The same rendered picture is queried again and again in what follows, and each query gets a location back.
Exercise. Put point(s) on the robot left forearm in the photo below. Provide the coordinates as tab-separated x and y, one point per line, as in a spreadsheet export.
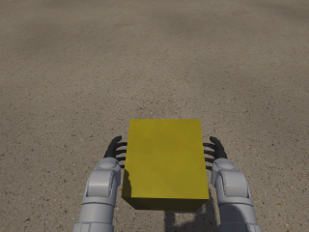
99	198

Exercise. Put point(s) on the carton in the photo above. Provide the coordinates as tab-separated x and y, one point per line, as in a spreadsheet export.
165	167

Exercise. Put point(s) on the robot right forearm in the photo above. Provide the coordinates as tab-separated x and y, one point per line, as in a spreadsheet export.
234	200

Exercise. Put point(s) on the robot left hand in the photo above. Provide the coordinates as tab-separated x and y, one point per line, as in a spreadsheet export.
112	152

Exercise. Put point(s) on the robot right hand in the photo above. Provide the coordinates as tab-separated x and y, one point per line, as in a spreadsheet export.
218	148

